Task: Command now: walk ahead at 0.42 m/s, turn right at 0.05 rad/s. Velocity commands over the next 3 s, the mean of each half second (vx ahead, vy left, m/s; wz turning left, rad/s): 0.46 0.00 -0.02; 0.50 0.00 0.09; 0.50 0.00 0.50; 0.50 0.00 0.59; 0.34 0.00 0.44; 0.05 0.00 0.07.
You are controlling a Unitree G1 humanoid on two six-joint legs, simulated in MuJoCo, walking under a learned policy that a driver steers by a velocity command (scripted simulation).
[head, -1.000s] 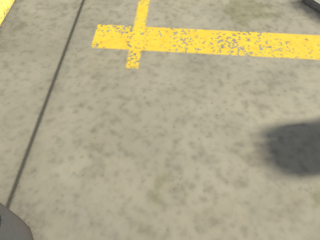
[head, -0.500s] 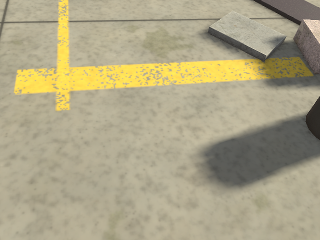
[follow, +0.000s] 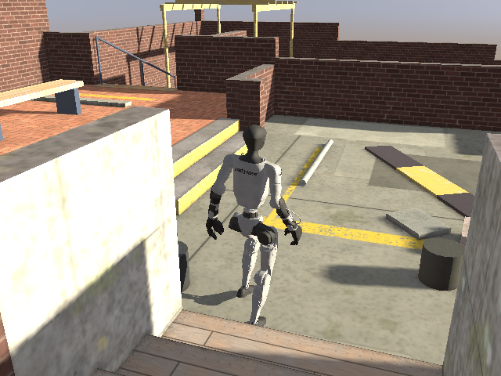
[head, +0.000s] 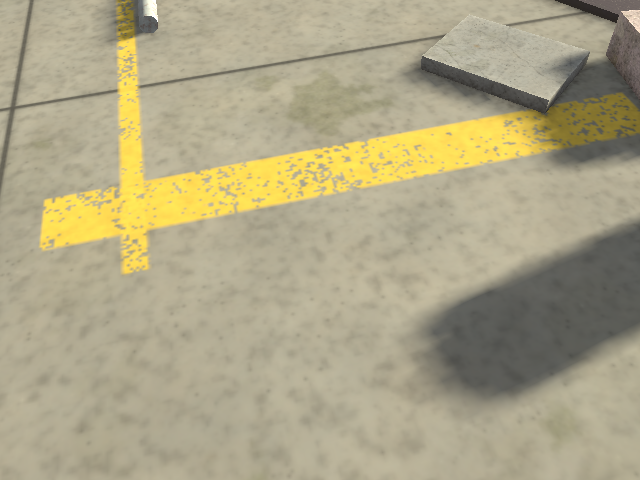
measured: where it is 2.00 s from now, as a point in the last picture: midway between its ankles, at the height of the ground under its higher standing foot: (332, 268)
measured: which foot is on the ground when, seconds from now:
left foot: up 0.00-0.16, down 0.18-0.72, up 0.74-1.00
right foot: down 0.00-0.18, up 0.20-0.68, down 0.70-1.00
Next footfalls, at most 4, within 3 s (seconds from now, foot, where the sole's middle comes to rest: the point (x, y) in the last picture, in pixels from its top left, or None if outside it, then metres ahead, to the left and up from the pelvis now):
0.18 left None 0.26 0.11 -0.78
0.70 right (421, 466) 0.55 -0.12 -0.78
1.26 left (338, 348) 0.82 0.06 -0.78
1.80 right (354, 236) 1.18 0.03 -0.78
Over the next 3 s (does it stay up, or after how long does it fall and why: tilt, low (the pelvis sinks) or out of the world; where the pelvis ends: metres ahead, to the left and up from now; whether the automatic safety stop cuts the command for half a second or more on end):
stays up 1.25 0.26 0.01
